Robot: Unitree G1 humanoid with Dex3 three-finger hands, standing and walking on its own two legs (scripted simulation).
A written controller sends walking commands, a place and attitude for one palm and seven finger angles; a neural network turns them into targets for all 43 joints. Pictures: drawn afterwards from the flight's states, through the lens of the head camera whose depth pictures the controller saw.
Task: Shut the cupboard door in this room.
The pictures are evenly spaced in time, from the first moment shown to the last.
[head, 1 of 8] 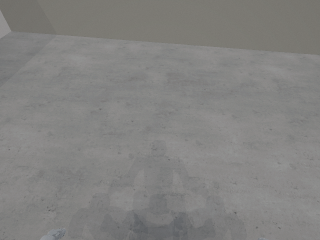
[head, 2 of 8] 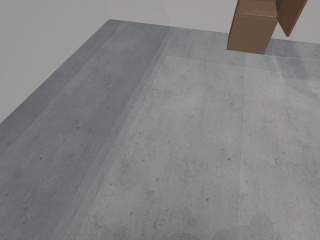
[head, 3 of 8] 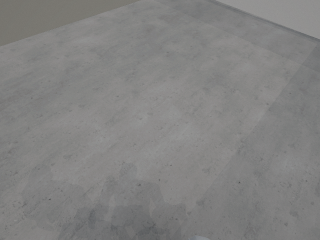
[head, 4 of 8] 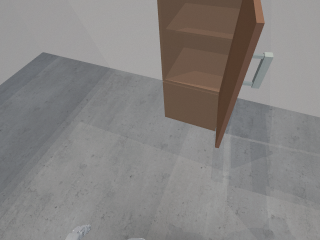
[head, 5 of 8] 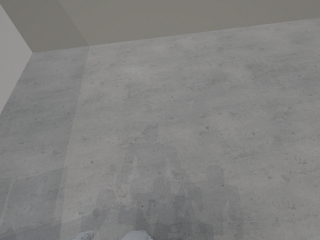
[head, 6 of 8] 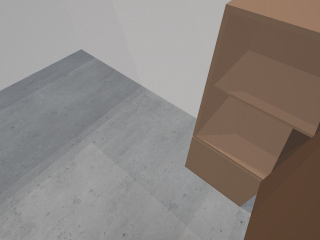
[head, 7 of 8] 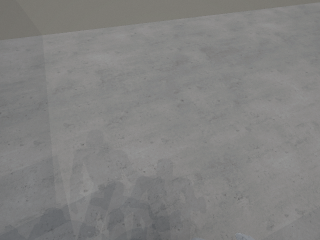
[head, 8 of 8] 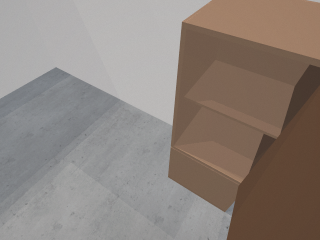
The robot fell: no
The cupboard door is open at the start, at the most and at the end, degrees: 100 100 97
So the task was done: no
